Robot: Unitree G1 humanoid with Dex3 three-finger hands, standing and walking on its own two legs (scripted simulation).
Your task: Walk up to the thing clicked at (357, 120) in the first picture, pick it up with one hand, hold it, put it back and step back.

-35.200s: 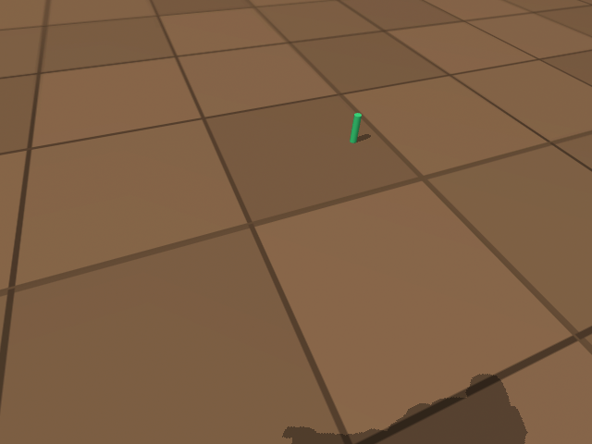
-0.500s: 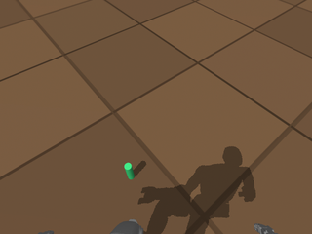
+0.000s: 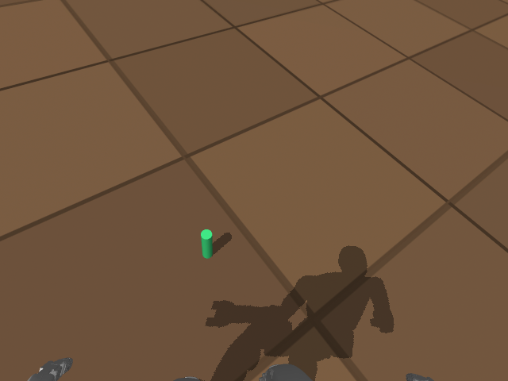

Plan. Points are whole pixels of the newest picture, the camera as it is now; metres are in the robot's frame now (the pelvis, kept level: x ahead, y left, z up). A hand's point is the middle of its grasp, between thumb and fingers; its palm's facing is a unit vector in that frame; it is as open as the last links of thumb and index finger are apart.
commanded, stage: step back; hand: left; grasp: from the side
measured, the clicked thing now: (207, 244) +0.65 +0.13 -0.68
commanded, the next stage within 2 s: none
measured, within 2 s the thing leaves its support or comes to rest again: neither
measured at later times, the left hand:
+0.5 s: hand out of the picture -0.04 +0.24 -0.14, palm faces +0.02 -0.90 -0.43, open 7.4 cm
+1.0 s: hand out of the picture -0.29 +0.19 -0.15, palm faces -0.03 -0.91 -0.41, open 7.4 cm
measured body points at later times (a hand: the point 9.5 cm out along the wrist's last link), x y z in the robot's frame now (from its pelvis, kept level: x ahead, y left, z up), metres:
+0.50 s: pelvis -0.17 -0.03 -0.01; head -0.10 -0.04 +0.43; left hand -0.04 +0.29 -0.11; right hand -0.09 -0.35 -0.14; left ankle -0.20 +0.09 -0.72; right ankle -0.10 -0.15 -0.74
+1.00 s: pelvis -0.35 -0.07 -0.01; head -0.30 -0.09 +0.43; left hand -0.29 +0.24 -0.12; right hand -0.21 -0.39 -0.13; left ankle -0.26 +0.08 -0.69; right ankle -0.36 -0.18 -0.74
